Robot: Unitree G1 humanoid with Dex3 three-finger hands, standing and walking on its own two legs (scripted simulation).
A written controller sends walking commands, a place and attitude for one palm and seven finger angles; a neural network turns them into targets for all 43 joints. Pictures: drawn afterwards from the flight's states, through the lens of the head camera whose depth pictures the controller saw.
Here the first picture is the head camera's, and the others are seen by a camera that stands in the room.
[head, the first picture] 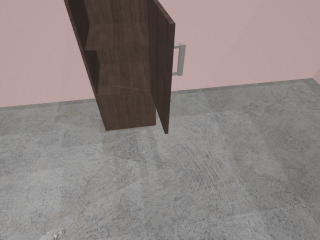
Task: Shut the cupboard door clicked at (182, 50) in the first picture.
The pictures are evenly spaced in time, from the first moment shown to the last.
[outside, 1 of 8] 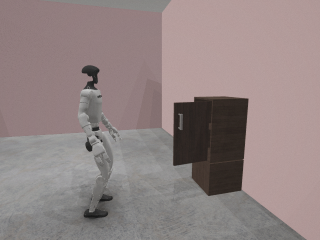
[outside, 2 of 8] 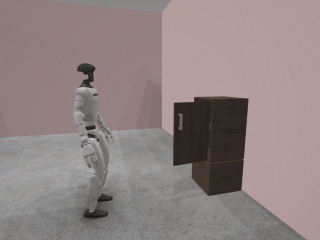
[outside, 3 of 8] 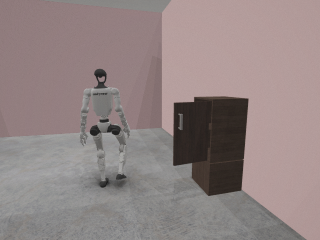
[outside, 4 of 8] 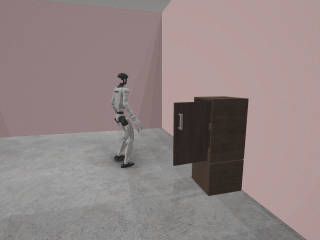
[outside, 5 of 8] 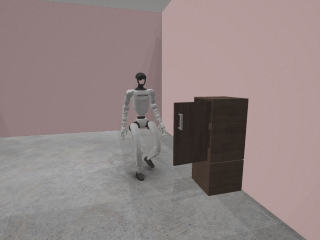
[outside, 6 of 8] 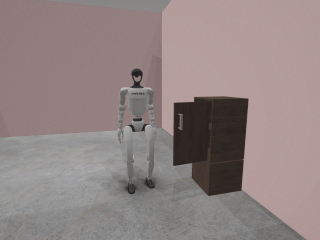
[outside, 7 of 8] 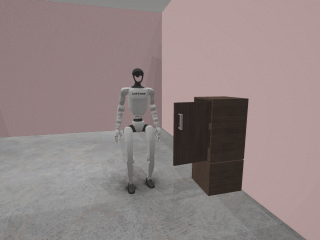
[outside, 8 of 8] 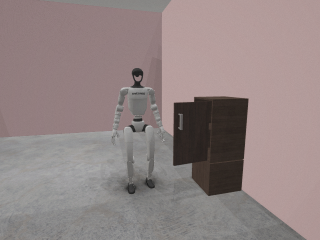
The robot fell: no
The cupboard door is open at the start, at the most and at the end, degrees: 96 96 96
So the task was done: no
